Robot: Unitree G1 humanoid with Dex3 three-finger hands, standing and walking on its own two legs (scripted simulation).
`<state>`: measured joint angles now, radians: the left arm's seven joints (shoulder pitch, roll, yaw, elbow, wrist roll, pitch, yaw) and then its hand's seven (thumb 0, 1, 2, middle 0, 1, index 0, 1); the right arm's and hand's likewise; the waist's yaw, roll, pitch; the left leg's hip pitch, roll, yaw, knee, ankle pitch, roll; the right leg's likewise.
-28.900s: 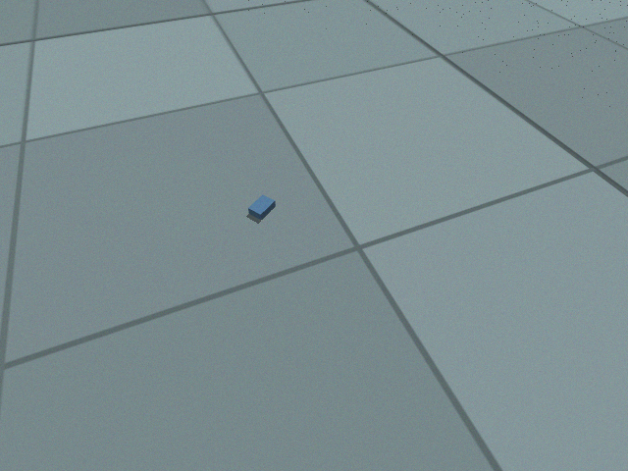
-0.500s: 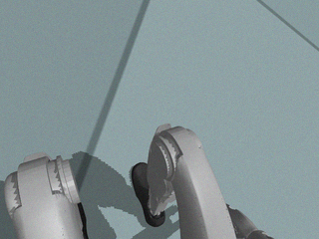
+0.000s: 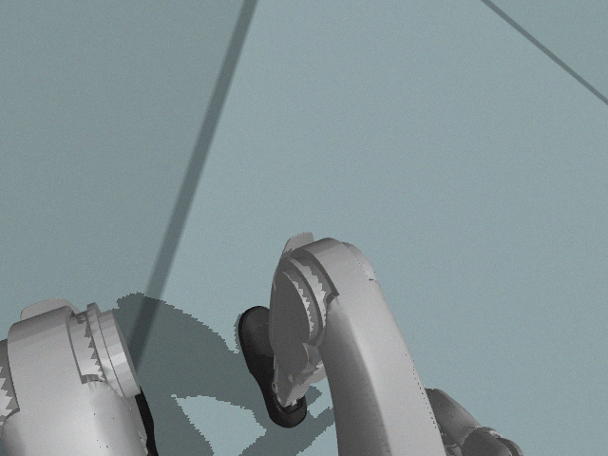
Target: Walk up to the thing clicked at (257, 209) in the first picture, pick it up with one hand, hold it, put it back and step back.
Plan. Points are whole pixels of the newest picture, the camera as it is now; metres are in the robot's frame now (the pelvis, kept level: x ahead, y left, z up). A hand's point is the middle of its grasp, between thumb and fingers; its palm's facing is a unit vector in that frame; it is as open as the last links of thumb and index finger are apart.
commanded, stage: rest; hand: left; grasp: from above
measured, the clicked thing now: out of the picture +0.41 +0.36 -0.27
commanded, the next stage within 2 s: open in 0.12 s
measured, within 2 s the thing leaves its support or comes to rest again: neither
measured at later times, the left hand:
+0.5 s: hand out of the picture +0.40 +0.35 -0.24, palm faces -0.47 -0.11 -0.88, open 10.3 cm
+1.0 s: hand out of the picture +0.40 +0.36 -0.25, palm faces -0.46 -0.15 -0.87, open 13.0 cm
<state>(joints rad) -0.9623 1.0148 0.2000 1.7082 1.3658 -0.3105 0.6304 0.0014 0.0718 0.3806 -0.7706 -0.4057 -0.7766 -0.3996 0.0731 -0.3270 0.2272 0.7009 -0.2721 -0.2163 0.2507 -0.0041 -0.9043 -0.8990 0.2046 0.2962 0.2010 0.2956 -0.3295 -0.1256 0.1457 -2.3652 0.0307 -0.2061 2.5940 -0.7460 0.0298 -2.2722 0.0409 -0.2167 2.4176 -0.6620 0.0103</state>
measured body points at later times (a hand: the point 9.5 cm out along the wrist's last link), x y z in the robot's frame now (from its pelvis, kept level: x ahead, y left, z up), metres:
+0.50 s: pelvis -0.01 +0.00 +0.00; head +0.25 +0.14 +0.34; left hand +0.42 +0.35 -0.19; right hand +0.07 -0.25 -0.06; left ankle +0.06 +0.12 -0.26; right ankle +0.11 -0.11 -0.26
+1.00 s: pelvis +0.00 +0.00 +0.00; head +0.27 +0.14 +0.33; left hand +0.43 +0.36 -0.20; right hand +0.07 -0.25 -0.06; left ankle +0.06 +0.12 -0.26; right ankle +0.11 -0.11 -0.26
